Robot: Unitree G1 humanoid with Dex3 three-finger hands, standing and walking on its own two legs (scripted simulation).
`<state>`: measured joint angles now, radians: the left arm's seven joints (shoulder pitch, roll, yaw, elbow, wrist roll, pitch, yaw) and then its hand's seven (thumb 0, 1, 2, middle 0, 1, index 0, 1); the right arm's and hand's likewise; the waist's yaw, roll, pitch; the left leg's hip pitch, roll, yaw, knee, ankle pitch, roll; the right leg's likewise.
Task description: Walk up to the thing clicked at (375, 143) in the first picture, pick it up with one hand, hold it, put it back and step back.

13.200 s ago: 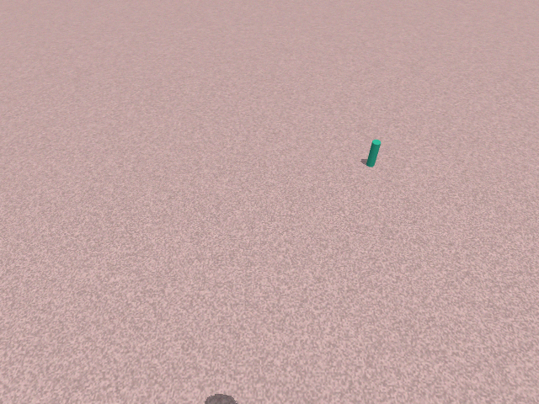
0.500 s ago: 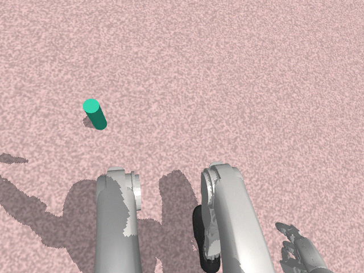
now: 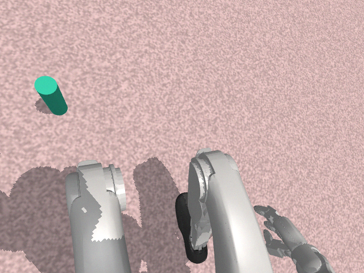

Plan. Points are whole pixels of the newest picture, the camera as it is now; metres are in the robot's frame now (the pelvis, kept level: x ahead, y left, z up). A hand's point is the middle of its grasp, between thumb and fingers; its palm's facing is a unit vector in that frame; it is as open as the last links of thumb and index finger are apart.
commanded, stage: approach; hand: left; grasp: from the side
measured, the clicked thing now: (53, 98) +0.50 +0.26 -0.25
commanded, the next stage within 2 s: close in in 0.08 s
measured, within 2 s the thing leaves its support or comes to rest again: neither
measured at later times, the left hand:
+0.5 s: hand (26, 102) +0.47 +0.30 -0.18, palm faces +0.26 -0.97 +0.03, open 17.5 cm
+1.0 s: hand (49, 102) +0.48 +0.26 -0.20, palm faces +0.26 -0.97 -0.01, open 16.8 cm
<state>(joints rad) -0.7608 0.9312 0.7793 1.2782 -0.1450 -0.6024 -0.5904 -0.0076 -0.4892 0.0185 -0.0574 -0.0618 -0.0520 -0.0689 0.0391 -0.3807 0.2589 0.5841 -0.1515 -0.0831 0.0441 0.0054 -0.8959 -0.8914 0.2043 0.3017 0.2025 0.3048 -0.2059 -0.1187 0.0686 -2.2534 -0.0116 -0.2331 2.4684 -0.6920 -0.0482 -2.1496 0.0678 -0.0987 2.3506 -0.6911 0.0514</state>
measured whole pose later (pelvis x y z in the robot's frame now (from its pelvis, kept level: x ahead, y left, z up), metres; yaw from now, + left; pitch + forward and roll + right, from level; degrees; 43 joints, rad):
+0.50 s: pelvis -0.01 +0.01 -0.03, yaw -5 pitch +17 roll -16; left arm -0.74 0.91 0.68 1.45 -0.10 -0.94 -0.27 -0.01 -0.55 0.03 -0.05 -0.07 -0.05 -0.08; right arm -0.11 -0.40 0.47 0.53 -0.32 0.02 0.10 0.00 -0.94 -0.90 0.21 0.30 0.20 0.30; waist -0.29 -0.23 0.26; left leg -2.24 -0.01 -0.35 2.63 -0.72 -0.04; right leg -2.11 0.11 -0.18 2.42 -0.66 0.07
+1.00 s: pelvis -0.01 +0.02 -0.04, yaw -7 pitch +15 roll -17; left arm -0.76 0.91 0.56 1.50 -0.05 -1.04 -0.06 -0.01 -0.38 0.12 -0.03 -0.09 -0.04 -0.08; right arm -0.15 -0.39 0.52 0.53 -0.37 0.08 0.12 0.00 -0.92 -0.90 0.21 0.30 0.20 0.30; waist -0.31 -0.26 0.31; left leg -2.23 0.00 -0.39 2.66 -0.72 -0.04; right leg -2.09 0.11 -0.21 2.42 -0.65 0.08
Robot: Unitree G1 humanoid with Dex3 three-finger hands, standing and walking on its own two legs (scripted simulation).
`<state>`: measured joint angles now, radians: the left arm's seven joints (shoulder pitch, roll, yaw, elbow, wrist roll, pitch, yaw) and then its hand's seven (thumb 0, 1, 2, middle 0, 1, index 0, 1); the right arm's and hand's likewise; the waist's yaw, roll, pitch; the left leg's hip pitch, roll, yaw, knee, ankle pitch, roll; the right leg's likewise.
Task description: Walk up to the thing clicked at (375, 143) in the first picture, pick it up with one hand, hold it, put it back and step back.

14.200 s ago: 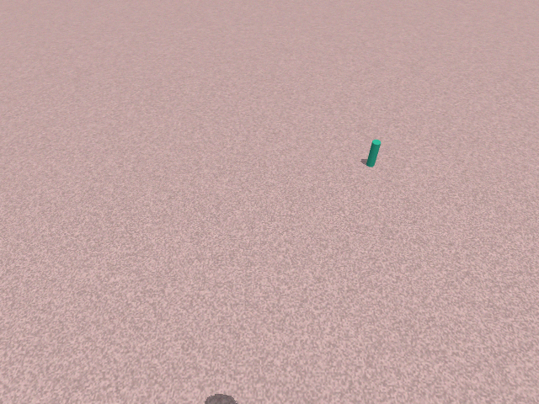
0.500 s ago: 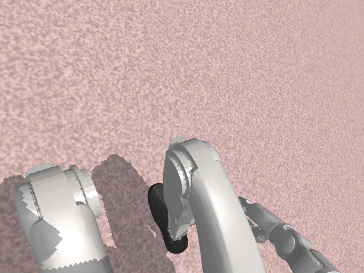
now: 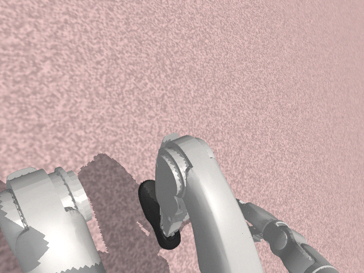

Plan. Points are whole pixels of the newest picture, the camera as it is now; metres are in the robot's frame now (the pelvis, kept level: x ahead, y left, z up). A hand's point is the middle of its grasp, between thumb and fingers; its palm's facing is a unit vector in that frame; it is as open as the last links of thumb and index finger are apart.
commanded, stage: rest palm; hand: left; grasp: from the side
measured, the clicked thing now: out of the picture +0.48 +0.30 -0.21
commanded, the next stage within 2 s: close in 0.10 s
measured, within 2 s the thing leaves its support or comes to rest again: leaves its support in 1.20 s
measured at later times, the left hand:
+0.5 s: hand out of the picture +0.47 +0.30 -0.17, palm faces +0.40 -0.92 -0.03, open 11.4 cm
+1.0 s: hand out of the picture +0.48 +0.30 -0.16, palm faces +0.39 -0.92 -0.04, open 5.8 cm
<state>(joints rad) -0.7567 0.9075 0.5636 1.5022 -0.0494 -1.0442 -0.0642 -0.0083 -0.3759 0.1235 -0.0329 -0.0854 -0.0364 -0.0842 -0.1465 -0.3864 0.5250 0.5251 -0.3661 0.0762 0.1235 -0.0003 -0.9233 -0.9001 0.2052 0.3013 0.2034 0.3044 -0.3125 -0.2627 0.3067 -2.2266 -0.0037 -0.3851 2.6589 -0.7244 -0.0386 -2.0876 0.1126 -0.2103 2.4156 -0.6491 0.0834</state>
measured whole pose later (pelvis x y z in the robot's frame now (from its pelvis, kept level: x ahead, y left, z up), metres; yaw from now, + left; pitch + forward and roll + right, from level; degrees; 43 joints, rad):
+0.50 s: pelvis +0.00 +0.00 +0.00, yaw -1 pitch +15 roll -18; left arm -0.80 0.95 0.51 1.55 -0.02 -1.06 0.03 0.00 0.09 0.46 -0.42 -0.43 -0.42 -0.43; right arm -0.17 -0.38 0.55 0.52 -0.37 0.10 0.13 0.00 -0.89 -0.89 0.20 0.30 0.20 0.30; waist -0.32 -0.27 0.31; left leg -2.22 0.00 -0.41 2.65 -0.72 -0.05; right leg -2.09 0.11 -0.23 2.40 -0.64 0.09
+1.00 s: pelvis +0.00 +0.00 +0.01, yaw -1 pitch +16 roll -19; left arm -0.85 0.99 0.49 1.56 0.00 -1.04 0.05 0.06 0.17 0.99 -0.93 -1.12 -0.96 -1.13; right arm -0.18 -0.37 0.56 0.51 -0.37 0.11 0.12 0.00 -0.88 -0.89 0.21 0.30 0.20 0.30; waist -0.33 -0.28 0.30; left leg -2.22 0.00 -0.41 2.63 -0.73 -0.03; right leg -2.07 0.11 -0.24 2.36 -0.64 0.08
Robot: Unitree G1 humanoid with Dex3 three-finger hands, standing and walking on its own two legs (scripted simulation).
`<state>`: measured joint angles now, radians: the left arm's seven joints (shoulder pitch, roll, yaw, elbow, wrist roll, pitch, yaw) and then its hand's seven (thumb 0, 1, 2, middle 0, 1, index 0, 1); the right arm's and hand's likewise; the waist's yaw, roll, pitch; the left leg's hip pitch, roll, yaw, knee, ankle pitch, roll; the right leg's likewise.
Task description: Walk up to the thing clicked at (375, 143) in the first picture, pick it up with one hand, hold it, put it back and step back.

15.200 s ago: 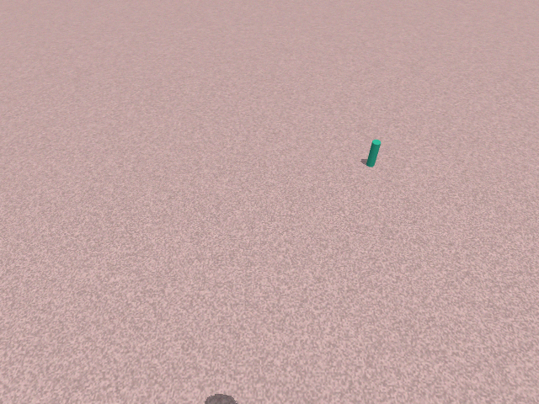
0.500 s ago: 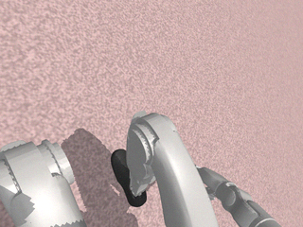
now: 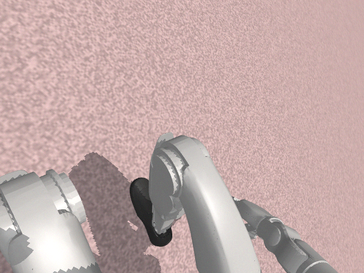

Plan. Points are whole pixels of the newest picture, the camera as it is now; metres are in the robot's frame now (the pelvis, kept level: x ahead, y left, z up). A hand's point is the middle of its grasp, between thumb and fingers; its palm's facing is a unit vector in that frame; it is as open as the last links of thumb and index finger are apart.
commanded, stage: settle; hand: left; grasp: from the side
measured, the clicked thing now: out of the picture +0.47 +0.32 -0.22
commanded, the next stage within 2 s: lift in 1.94 s
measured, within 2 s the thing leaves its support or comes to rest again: leaves its support in 0.20 s
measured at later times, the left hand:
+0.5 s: hand out of the picture +0.48 +0.32 -0.12, palm faces +0.39 -0.92 -0.03, open 5.8 cm
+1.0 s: hand out of the picture +0.46 +0.34 -0.02, palm faces +0.39 -0.92 -0.06, open 5.7 cm
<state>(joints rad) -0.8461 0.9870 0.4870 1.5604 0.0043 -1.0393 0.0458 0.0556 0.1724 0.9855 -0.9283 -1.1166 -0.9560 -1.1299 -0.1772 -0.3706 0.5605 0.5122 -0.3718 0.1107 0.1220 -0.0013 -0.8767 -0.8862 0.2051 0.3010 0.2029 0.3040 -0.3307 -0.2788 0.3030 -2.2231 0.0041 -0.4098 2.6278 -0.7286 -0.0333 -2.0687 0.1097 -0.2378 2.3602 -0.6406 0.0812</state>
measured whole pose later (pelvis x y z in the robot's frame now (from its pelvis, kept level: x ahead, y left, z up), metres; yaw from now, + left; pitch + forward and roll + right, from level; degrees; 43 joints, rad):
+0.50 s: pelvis +0.00 -0.01 +0.01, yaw +2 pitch +20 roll -17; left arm -0.82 0.87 0.50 1.26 -0.03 -0.87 -0.04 0.07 0.13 1.06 -0.97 -1.11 -1.00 -1.10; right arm -0.07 -0.34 0.45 0.56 -0.30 0.13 0.13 0.00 -0.90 -0.89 0.20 0.30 0.20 0.30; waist -0.29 -0.21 0.24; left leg -2.24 0.00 -0.36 2.58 -0.71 -0.03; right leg -2.10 0.08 -0.21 2.35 -0.65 0.08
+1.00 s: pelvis +0.01 -0.02 +0.04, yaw +7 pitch +29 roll -11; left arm -0.78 0.67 0.46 1.05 -0.06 -0.62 -0.12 0.07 0.13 1.08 -0.98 -1.10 -1.01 -1.09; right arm 0.06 -0.31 0.22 0.59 -0.15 0.13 0.10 0.00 -0.88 -0.88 0.20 0.30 0.20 0.30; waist -0.21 -0.06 0.01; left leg -2.26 0.00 -0.23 2.44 -0.69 -0.03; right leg -2.15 0.03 -0.12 2.31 -0.68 0.05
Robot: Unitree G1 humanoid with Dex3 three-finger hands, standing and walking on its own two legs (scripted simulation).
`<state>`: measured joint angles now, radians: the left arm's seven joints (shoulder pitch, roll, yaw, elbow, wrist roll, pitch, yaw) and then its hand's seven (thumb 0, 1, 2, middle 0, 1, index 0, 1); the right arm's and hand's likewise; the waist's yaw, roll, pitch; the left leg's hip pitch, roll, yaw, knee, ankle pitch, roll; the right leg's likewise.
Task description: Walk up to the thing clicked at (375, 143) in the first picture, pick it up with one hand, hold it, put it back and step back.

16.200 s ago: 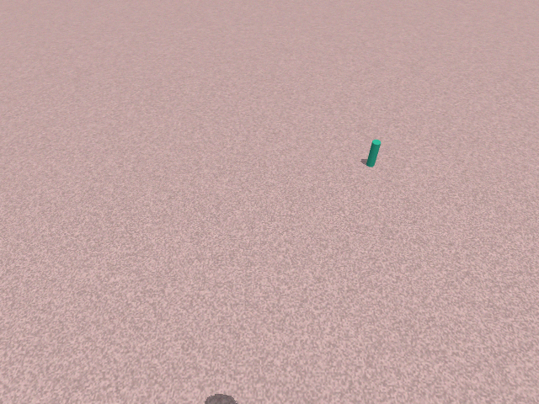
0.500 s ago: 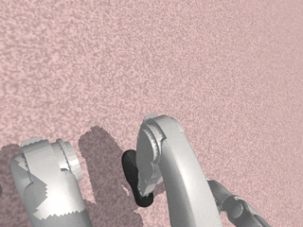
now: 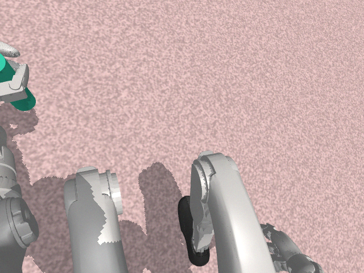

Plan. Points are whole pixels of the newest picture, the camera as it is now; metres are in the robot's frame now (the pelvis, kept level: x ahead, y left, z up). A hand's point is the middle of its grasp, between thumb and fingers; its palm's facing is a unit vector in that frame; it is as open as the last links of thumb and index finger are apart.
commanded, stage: settle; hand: left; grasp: from the side
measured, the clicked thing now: (9, 85) +0.48 +0.31 -0.10
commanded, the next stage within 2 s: lift in 0.94 s
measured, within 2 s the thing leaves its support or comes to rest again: neither
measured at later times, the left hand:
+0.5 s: hand (6, 53) +0.50 +0.29 -0.01, palm faces +0.26 -0.96 -0.07, open 5.7 cm
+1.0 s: hand (4, 45) +0.50 +0.28 +0.01, palm faces +0.27 -0.96 -0.07, open 5.7 cm
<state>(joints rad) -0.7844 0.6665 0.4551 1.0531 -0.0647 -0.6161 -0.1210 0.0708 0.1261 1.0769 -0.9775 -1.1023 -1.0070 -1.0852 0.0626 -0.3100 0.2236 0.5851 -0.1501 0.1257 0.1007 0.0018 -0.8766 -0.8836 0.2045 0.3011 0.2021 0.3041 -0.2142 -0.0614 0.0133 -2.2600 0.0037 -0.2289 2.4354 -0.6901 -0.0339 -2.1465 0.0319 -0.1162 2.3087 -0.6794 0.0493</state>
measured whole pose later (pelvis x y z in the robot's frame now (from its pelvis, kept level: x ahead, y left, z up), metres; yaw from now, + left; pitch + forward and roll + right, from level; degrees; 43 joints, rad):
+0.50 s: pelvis +0.01 -0.01 +0.02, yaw +3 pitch +33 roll -8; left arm -0.83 0.59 0.47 1.02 -0.05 -0.53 -0.14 0.07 0.13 1.08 -0.97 -1.11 -1.00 -1.09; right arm 0.12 -0.30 0.13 0.61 -0.11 0.11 0.07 0.00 -0.88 -0.89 0.20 0.30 0.20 0.30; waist -0.20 -0.02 -0.05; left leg -2.22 0.01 -0.18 2.33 -0.69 -0.04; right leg -2.14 0.02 -0.08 2.25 -0.69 0.03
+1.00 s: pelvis +0.01 -0.01 +0.04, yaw +4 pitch +33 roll -7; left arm -0.85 0.56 0.46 1.04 -0.03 -0.53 -0.12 0.07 0.13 1.08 -0.98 -1.11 -1.01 -1.09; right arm 0.13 -0.29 0.11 0.63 -0.11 0.09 0.07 0.00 -0.88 -0.89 0.20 0.30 0.20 0.30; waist -0.19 -0.01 -0.08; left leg -2.19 0.01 -0.15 2.28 -0.68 -0.04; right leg -2.11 0.01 -0.06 2.21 -0.69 0.03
